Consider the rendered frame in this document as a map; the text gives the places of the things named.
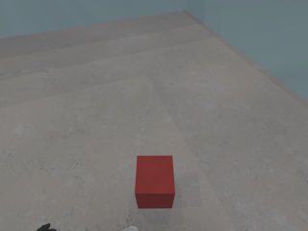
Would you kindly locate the carton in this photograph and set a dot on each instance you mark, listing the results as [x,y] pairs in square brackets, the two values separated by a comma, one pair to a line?
[154,186]

